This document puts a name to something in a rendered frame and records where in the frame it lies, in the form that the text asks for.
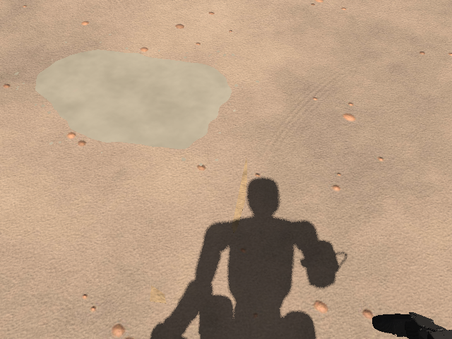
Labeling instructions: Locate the right robot hand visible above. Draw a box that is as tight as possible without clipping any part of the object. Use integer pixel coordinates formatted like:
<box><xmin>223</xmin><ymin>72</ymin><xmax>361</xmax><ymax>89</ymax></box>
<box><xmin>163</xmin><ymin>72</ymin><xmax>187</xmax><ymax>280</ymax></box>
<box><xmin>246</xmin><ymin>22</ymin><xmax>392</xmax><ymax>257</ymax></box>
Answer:
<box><xmin>372</xmin><ymin>312</ymin><xmax>452</xmax><ymax>339</ymax></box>

